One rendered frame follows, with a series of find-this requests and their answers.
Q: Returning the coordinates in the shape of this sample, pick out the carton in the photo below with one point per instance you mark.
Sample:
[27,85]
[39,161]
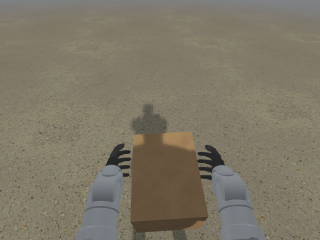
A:
[166,188]

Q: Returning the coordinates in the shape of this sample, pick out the robot right hand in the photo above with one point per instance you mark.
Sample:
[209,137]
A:
[216,161]

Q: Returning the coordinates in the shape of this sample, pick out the right robot forearm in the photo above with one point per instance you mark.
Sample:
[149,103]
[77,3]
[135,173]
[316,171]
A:
[234,204]

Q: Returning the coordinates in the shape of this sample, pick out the left robot forearm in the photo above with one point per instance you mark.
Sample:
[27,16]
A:
[103,206]

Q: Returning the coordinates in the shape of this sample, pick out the robot left hand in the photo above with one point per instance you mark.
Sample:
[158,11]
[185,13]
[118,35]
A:
[115,160]

